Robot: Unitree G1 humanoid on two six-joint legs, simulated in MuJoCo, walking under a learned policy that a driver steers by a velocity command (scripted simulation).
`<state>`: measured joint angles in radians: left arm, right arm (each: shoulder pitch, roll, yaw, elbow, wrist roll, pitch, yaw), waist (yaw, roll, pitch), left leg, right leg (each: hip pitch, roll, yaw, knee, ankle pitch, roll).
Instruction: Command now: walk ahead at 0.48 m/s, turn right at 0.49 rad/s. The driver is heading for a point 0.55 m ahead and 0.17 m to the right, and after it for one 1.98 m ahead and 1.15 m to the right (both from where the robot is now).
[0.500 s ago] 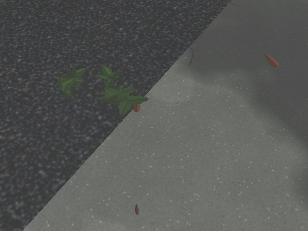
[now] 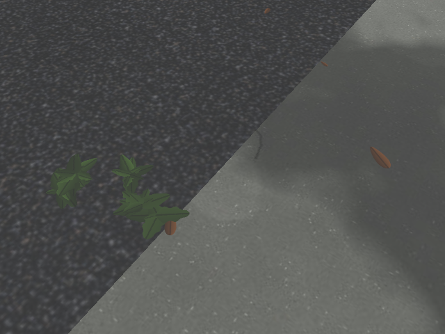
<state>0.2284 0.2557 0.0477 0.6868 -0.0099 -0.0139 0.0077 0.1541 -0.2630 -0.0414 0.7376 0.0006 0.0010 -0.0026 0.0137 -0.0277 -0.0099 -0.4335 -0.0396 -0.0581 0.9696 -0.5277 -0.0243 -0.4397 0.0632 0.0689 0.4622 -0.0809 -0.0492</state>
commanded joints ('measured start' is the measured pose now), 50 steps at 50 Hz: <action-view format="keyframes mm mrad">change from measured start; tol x64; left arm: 1 -124 181 64 -129 -20 -1 17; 50 7 184 22 104 66 -55 17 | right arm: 1 161 -90 -30 -18 -12 -35 -4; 50 554 -261 -73 115 -26 -20 5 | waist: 1 -114 -190 -78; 50 -330 57 -154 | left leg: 1 248 -39 74 -283 47 25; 7 378 510 -541 -834 -372 211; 20 514 346 207 -894 221 99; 25 517 348 361 -418 1473 85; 28 -351 59 219 590 64 -11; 50 588 51 -19 -359 168 260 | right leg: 1 -114 -123 272 -336 -453 -92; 12 -514 -93 -31 798 -94 66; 25 27 45 -329 360 -331 -147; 28 883 -302 603 -79 -589 -321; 44 395 -202 -236 -442 723 -35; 48 578 -271 -223 69 1290 -32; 50 262 -116 -216 861 435 -55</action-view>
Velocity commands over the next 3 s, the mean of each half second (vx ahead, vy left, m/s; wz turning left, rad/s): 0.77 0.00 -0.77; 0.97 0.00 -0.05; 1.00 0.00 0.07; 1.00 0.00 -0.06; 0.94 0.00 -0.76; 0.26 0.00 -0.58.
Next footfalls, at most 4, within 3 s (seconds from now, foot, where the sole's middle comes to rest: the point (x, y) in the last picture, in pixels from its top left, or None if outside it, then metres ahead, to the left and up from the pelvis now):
0.10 left None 0.06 0.13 -0.77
0.52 right None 0.33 -0.26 -0.77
1.00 left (342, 241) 0.80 -0.37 -0.77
1.44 right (408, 158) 1.18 -0.70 -0.77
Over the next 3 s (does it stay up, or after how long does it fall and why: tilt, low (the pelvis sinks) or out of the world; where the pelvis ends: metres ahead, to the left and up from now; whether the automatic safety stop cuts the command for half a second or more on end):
stays up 2.14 -1.14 0.00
